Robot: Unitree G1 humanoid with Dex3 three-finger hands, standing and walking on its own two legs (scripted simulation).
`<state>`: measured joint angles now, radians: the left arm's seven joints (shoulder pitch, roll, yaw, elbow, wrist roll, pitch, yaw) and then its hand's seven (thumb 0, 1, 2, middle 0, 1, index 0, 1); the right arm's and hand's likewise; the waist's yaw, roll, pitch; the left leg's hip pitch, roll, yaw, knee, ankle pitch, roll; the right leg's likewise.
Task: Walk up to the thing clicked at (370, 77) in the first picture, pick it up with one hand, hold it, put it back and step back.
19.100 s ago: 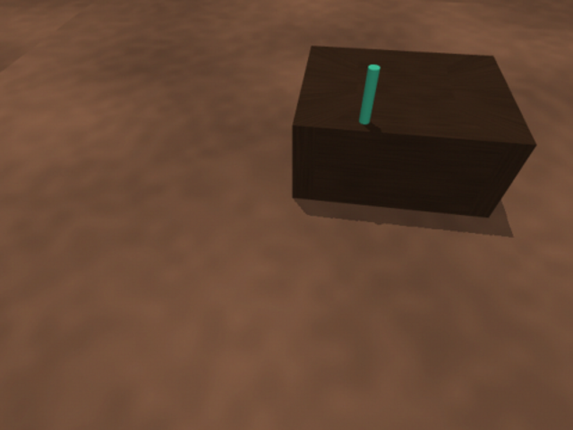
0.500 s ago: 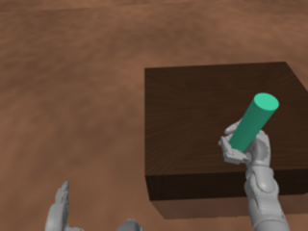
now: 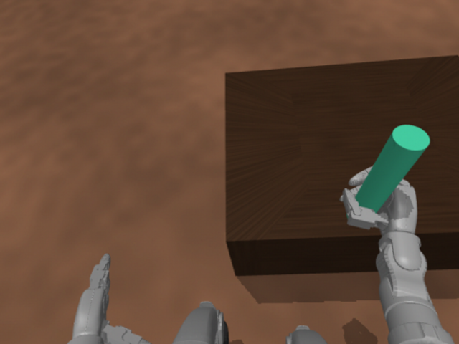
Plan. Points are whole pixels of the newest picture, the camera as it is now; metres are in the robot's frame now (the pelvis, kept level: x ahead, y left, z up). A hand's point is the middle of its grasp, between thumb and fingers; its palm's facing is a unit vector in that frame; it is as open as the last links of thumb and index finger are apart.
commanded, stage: crouch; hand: right
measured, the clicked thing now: (378, 185) +0.36 -0.20 +0.06
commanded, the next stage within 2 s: lower in 0.82 s
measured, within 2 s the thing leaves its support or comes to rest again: neither
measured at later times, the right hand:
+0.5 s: hand (345, 188) +0.43 -0.19 -0.07, palm faces +0.17 +0.98 +0.02, open 5.5 cm
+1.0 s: hand (337, 188) +0.45 -0.19 -0.11, palm faces +0.16 +0.99 +0.00, open 5.5 cm
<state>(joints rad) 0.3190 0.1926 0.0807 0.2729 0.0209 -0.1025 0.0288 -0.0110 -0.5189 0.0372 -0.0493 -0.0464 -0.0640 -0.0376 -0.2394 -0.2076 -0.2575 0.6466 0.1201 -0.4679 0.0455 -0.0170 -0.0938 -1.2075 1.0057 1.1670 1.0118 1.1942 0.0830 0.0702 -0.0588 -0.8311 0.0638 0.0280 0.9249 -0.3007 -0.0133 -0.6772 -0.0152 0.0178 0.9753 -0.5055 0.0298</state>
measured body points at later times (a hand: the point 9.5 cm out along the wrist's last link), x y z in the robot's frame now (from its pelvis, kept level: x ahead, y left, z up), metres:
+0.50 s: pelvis -0.01 -0.01 -0.06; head +0.12 -0.06 +0.37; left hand +0.15 +0.25 -0.03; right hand +0.41 -0.24 -0.07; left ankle +0.09 +0.13 -0.68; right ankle -0.01 -0.14 -0.68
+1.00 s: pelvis -0.02 +0.00 -0.09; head +0.13 -0.05 +0.33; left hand +0.14 +0.27 -0.04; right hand +0.44 -0.24 -0.11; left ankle +0.09 +0.13 -0.68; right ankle -0.01 -0.14 -0.68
